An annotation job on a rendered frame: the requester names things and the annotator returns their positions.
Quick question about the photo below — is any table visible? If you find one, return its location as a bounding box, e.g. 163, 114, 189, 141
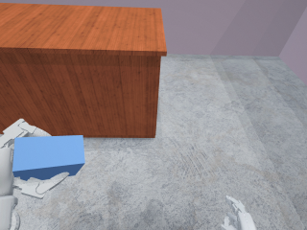
0, 3, 167, 138

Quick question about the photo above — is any robot left forearm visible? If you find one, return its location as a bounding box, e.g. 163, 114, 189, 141
0, 195, 21, 230

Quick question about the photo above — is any right robot hand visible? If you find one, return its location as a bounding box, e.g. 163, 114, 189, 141
221, 195, 257, 230

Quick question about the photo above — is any sponge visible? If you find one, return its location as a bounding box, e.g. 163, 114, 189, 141
12, 135, 85, 181

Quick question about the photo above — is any left robot hand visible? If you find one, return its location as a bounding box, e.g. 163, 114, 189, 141
0, 118, 70, 199

